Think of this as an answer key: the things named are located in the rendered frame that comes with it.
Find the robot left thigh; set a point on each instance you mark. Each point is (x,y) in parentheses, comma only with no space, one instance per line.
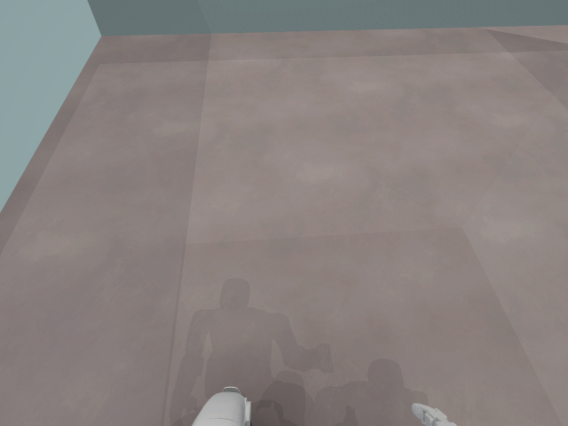
(225,409)

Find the left robot shin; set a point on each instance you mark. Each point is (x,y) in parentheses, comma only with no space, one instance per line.
(231,389)

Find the robot right hand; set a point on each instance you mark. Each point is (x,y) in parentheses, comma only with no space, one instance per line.
(430,416)

